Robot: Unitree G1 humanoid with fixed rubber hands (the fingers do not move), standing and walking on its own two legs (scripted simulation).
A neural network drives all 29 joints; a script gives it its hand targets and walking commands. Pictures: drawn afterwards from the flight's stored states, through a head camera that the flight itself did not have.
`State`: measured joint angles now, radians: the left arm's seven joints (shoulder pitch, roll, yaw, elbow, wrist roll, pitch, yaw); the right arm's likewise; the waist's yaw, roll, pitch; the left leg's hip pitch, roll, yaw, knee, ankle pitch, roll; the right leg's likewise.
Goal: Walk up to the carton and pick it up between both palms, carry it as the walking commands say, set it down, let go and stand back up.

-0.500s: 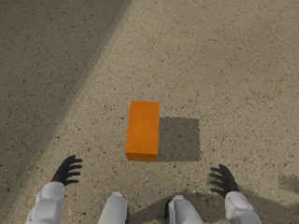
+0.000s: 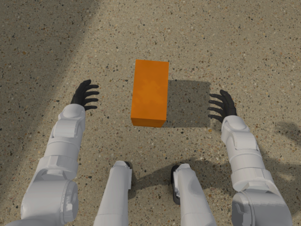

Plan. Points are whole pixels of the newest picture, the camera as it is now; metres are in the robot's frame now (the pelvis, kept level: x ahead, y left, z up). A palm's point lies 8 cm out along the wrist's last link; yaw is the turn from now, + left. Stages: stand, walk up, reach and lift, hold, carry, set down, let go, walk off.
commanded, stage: reach and lift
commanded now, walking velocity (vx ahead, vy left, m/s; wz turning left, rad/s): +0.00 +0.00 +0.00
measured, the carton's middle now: (149, 96) +0.58 +0.00 -0.56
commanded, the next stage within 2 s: none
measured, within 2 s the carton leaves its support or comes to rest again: neither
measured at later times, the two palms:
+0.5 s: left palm (94, 69) +0.52 +0.18 -0.13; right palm (210, 77) +0.51 -0.17 -0.13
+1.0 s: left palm (103, 70) +0.55 +0.17 -0.20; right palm (199, 80) +0.53 -0.17 -0.21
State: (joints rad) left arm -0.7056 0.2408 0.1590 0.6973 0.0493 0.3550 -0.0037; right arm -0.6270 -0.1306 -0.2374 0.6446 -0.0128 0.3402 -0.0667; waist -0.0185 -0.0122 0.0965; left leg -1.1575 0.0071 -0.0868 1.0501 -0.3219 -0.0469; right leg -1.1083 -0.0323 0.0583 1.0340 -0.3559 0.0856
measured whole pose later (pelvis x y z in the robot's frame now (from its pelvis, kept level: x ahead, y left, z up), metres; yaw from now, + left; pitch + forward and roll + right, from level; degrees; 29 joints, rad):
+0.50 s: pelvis +0.01 -0.01 -0.02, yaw -1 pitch +40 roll -1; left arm -1.14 0.24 0.35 0.85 0.09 0.16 0.00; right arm -1.07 -0.09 -0.35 0.71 -0.10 0.18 -0.15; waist 0.00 0.00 0.08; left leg -1.44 0.01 -0.09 1.03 -0.29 -0.06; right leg -1.41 -0.01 0.08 1.03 -0.33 0.08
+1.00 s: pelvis -0.02 -0.01 -0.05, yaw -1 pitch +31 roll -2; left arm -1.50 0.33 0.25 0.87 0.01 0.20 0.07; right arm -1.41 -0.23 -0.33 0.79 0.00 0.19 -0.15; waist 0.01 0.01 0.52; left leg -1.45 -0.02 -0.13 1.26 -0.36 -0.07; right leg -1.40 0.01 0.08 1.25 -0.40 0.10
